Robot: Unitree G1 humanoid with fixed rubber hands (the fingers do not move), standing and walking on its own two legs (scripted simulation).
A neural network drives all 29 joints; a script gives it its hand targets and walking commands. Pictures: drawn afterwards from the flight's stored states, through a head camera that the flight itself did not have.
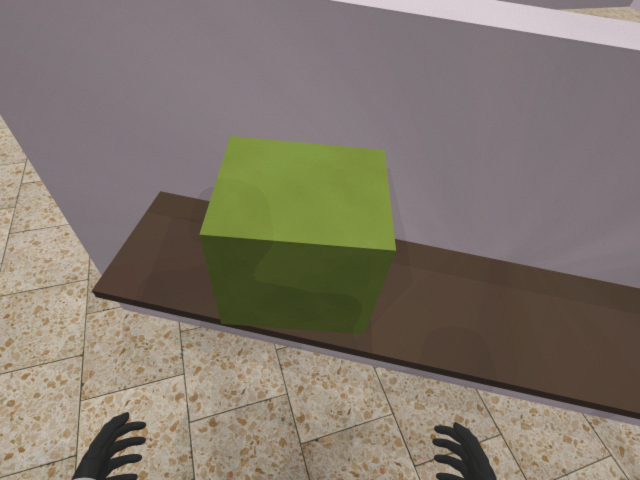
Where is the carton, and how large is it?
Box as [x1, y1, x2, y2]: [199, 136, 395, 333]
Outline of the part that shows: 230,136 199,234 221,323 363,333 395,251 384,150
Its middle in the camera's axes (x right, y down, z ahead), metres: -0.03 +0.00 +0.62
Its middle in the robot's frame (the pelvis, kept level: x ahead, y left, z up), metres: +0.46 +0.05 -0.01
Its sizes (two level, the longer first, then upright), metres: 0.242 0.202 0.232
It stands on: a table, 0.65 m high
